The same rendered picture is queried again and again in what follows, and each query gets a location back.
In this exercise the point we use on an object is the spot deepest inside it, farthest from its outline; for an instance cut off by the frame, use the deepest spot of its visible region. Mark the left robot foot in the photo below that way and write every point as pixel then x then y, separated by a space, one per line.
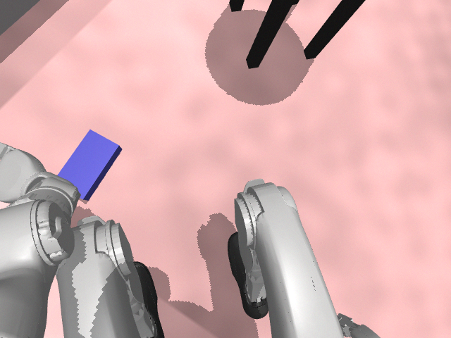
pixel 150 297

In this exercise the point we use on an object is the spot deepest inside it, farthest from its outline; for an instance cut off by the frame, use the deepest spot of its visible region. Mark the left robot hand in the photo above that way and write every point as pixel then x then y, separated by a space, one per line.
pixel 16 166

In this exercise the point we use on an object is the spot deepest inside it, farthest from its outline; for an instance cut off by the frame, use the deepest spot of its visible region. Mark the left robot arm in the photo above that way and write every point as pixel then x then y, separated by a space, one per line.
pixel 35 236

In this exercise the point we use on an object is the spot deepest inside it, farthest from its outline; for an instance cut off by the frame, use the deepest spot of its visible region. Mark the small box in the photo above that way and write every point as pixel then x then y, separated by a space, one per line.
pixel 89 163

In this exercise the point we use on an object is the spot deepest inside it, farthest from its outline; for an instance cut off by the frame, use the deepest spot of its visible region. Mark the right robot foot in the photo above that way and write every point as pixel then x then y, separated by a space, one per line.
pixel 252 309

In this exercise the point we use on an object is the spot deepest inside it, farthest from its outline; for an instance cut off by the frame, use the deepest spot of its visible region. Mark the right robot hand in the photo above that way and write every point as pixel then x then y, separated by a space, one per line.
pixel 353 330

